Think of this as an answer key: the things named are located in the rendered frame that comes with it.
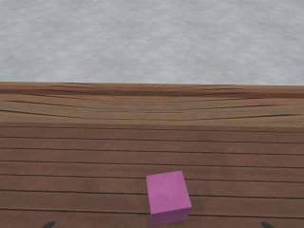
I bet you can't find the carton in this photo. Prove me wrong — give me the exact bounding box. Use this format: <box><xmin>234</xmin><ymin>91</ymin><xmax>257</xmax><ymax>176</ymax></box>
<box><xmin>146</xmin><ymin>171</ymin><xmax>192</xmax><ymax>226</ymax></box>

